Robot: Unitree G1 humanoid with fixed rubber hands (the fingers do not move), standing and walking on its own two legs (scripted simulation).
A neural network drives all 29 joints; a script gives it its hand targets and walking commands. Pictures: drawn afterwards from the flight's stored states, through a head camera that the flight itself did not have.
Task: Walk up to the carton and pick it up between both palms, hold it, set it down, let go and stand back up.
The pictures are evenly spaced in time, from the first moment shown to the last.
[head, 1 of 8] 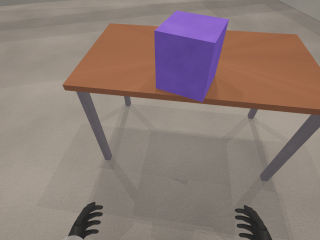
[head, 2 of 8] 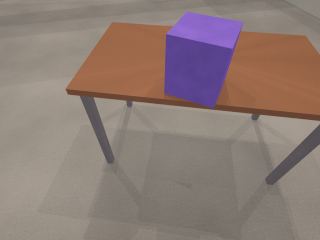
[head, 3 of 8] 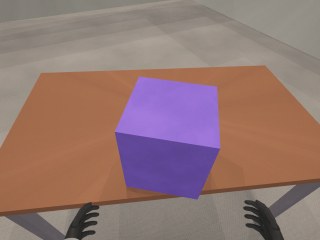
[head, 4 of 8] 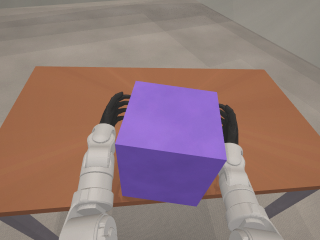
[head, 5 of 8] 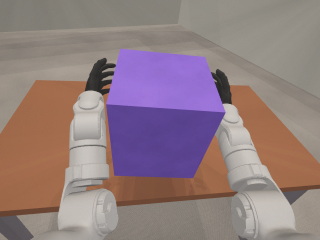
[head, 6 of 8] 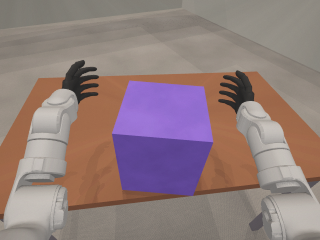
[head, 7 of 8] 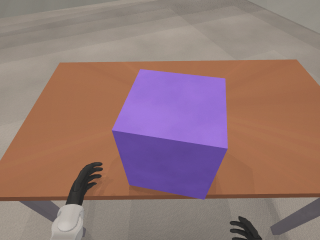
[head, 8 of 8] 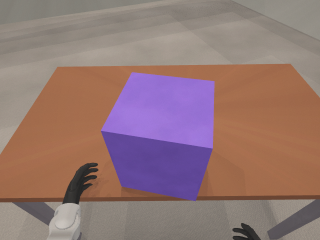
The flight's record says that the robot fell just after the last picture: no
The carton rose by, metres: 0.19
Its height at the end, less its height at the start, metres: +0.00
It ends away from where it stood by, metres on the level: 0.01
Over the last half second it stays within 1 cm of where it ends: yes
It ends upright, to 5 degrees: yes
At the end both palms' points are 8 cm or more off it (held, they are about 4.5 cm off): yes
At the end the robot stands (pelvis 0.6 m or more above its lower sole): yes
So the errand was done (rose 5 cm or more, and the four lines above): yes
